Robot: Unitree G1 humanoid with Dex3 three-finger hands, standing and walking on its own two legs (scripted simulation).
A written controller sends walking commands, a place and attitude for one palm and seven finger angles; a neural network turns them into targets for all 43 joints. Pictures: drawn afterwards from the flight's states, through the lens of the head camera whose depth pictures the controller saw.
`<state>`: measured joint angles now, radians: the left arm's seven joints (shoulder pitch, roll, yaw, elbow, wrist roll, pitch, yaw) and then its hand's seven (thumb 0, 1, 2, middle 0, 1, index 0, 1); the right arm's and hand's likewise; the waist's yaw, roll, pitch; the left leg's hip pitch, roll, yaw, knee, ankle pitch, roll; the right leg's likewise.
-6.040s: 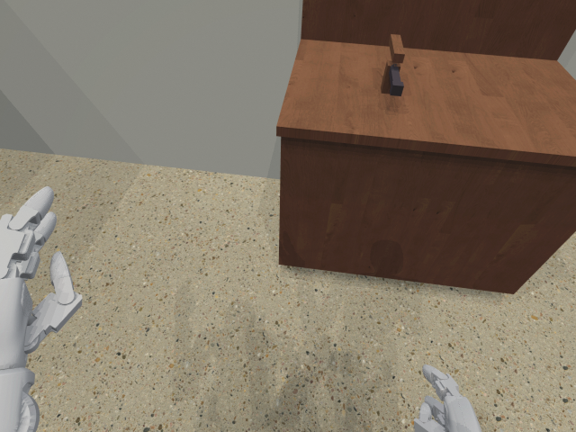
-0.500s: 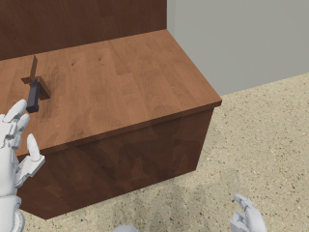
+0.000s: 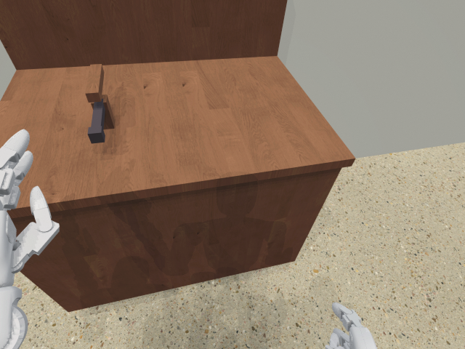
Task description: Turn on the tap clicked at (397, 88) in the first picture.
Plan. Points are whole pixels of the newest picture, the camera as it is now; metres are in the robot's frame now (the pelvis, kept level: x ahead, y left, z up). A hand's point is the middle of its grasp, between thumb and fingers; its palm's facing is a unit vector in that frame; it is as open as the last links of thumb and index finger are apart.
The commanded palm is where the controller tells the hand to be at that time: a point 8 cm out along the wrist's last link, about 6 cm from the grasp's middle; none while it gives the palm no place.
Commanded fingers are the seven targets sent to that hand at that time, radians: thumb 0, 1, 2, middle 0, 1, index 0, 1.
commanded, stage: come to a stop and stand still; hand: left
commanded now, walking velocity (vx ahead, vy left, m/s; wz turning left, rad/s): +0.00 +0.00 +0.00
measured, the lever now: (96, 134) +0.51 +0.36 +0.05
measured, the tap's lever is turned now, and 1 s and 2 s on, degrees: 0 0 0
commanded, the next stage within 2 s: look again from close up in 0.56 s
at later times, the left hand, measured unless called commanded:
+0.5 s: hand (40, 270) +0.16 +0.24 +0.17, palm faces +0.39 -0.84 -0.37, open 7.4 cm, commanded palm +0.11 +0.28 +0.18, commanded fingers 0.00 0.90 0.90 -0.20 -0.30 -0.20 -0.30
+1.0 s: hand (70, 241) +0.21 +0.24 +0.15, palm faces +0.24 -0.91 -0.35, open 7.4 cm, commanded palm +0.15 +0.29 +0.18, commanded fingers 0.00 0.90 0.90 -0.20 -0.30 -0.20 -0.30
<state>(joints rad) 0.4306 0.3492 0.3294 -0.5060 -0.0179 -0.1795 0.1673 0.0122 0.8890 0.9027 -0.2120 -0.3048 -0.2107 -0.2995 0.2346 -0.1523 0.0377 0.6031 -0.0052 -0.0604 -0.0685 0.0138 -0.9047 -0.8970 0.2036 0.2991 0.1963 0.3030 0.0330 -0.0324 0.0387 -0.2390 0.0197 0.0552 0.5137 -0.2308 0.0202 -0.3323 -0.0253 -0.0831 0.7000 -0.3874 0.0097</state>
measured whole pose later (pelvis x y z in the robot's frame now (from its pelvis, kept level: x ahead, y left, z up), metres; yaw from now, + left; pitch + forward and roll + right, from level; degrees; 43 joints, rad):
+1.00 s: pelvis -0.04 +0.02 +0.00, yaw -5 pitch -2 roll -1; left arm 0.42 0.34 0.30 -0.41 -0.02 -0.21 0.08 0.01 0.89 0.90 -0.21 -0.30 -0.21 -0.30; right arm 0.25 -0.20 0.04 0.57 0.00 -0.16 -0.04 0.01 -0.90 -0.90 0.21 0.30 0.20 0.30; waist 0.00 -0.02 0.04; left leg -0.29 0.00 0.07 0.48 -0.17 0.04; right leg -0.21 0.00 0.03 0.45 -0.22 0.02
